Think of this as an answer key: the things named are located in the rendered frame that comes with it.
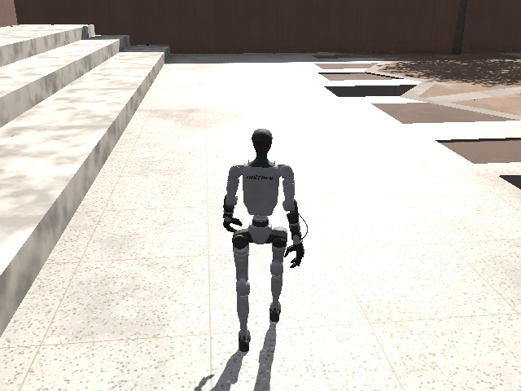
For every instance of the robot left upper arm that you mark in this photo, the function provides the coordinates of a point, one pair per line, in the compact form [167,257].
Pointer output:
[235,172]

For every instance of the robot right hand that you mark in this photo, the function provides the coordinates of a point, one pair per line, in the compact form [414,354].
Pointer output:
[299,248]

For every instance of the robot right upper arm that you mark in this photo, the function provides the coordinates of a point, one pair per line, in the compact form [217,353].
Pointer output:
[288,186]

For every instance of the robot torso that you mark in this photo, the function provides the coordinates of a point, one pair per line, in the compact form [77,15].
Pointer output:
[260,196]

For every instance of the robot left hand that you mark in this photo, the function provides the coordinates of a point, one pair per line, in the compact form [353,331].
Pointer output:
[234,221]

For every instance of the right robot forearm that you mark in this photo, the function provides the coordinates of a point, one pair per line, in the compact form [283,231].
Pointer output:
[294,225]

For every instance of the left robot foot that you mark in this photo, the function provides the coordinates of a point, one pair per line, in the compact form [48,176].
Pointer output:
[244,344]

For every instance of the left robot forearm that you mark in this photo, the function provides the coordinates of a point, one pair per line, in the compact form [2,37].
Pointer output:
[228,211]

